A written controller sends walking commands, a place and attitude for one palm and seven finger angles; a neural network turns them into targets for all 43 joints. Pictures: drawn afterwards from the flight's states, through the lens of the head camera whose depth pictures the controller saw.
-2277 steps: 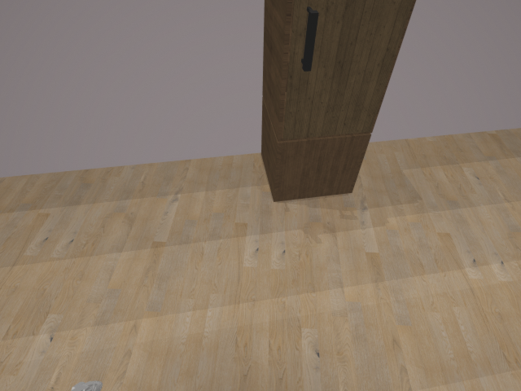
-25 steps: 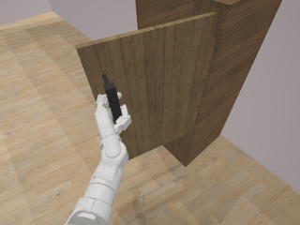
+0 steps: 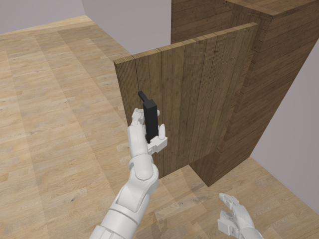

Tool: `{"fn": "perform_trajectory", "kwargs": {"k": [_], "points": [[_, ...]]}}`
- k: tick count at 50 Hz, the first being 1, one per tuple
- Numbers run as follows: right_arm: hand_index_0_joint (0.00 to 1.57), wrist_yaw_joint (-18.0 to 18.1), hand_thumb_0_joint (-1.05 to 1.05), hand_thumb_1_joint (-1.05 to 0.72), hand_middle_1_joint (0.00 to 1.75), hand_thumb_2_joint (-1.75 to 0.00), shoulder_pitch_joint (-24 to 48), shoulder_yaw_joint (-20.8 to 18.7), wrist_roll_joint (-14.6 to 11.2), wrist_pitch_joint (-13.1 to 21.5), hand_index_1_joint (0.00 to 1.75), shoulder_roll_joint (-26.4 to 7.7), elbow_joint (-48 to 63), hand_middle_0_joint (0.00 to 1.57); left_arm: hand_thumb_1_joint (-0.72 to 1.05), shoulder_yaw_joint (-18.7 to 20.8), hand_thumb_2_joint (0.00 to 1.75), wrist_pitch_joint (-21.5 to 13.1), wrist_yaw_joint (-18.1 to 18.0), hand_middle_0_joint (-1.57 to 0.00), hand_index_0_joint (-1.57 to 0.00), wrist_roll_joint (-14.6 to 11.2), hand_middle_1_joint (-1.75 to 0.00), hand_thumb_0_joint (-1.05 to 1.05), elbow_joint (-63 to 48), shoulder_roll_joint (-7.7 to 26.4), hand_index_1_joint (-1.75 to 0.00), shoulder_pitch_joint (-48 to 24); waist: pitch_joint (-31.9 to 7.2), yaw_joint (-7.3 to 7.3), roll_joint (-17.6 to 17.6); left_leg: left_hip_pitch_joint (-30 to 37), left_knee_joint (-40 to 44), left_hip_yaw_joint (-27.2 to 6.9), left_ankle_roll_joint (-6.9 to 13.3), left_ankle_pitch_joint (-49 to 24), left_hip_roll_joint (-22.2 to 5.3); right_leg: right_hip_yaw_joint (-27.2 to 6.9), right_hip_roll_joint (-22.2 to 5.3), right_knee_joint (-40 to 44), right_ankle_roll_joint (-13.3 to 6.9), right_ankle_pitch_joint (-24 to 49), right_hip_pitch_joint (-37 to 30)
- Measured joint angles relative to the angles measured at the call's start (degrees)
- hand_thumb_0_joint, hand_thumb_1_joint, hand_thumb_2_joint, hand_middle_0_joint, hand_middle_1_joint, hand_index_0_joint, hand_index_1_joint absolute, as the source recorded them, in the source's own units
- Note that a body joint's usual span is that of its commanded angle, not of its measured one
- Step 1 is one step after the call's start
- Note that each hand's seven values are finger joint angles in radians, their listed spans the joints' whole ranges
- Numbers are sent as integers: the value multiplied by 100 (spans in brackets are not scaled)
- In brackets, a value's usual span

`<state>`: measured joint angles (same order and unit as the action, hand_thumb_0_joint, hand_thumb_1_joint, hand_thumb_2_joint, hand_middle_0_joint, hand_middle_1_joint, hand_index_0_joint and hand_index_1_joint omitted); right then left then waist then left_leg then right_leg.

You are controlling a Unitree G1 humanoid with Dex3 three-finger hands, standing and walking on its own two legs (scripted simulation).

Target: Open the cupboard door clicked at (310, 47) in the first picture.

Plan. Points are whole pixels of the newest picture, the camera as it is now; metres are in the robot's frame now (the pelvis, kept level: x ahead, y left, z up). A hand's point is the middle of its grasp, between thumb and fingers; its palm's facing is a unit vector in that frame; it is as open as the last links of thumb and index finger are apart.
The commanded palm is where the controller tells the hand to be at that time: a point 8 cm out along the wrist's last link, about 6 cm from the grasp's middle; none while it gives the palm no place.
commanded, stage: open thumb and fingers to let go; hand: left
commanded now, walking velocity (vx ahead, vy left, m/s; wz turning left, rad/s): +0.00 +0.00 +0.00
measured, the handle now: (148, 123) +0.38 +0.06 +0.10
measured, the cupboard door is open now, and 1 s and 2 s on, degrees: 84 85 87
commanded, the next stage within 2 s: slide the hand sideways off the handle in 0.66 s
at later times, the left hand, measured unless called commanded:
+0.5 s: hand (163, 138) +0.34 +0.01 +0.10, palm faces +0.27 -0.96 -0.03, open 14.2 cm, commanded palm +0.29 +0.05 +0.10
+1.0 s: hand (157, 149) +0.31 +0.03 +0.09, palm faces -0.21 -0.98 -0.03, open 16.3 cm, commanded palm +0.29 +0.06 +0.10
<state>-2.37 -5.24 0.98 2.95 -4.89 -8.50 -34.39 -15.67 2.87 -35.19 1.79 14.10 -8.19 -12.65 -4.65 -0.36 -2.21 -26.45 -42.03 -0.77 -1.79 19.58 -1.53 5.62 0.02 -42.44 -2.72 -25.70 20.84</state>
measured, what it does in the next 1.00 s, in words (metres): stands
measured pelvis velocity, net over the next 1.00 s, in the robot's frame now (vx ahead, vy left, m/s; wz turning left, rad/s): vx -0.02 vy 0.01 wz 0.00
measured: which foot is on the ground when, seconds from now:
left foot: down 0.00-1.00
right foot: down 0.00-1.00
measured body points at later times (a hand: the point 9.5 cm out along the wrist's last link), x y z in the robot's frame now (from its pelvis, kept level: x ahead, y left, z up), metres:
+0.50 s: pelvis -0.01 +0.00 +0.00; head -0.01 -0.02 +0.45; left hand +0.32 +0.07 +0.10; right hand +0.11 -0.24 -0.12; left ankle +0.02 +0.14 -0.71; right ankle -0.04 -0.08 -0.71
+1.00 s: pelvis -0.02 +0.01 +0.00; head -0.01 -0.01 +0.45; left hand +0.31 +0.08 +0.10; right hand +0.13 -0.21 -0.11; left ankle +0.02 +0.14 -0.71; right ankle -0.04 -0.08 -0.71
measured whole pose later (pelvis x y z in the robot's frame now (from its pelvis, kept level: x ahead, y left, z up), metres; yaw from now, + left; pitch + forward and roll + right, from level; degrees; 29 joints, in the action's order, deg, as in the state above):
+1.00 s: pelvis -0.02 +0.01 +0.00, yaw +0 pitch +3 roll +0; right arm 0.4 -13.0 1.0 -0.6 -1.3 -11.9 -34.4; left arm -14.6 -9.9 -5.6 -6.2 20.6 1.2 -14.4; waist -2.8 0.4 -3.2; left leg -27.5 -42.1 -0.2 -0.5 17.9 -0.8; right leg 5.0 -0.8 -42.9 -1.7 -24.0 22.1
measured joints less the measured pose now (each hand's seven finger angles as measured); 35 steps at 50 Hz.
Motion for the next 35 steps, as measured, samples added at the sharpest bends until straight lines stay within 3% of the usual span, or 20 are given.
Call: {"fn": "perform_trajectory", "kwargs": {"k": [6,20,30,35], "points": [[20,22,0,-91,30,-90,-415,-80,-24,-22,30,-87,-86,20,38,65,68,-163,39,-36,-36,51,-129,1,-41,17,-131,84,31,29,-31,-86,-10,-6,-12,-32,-1,5,0,-51,-17,7,104],[19,171,1,-91,30,-90,-814,-246,15,147,30,-304,-407,20,-34,353,37,-466,-87,-30,-30,62,-117,0,335,-18,-118,-99,67,226,-29,-67,97,54,-17,-150,-57,-58,52,16,-40,132,140],[19,125,1,-91,30,-90,-610,-215,27,277,30,-222,-352,19,-48,279,31,-586,-134,-24,-23,88,-80,-1,612,-58,-81,-274,63,183,-26,-101,74,54,6,-164,-45,-59,41,14,-18,157,160],[20,82,1,-91,30,-90,-508,-183,29,284,30,-169,-302,20,-50,187,31,-575,-56,-31,-28,54,-65,-1,630,-68,-72,-312,49,99,-31,-159,11,45,23,-145,-23,-50,18,-38,-3,140,205]]}}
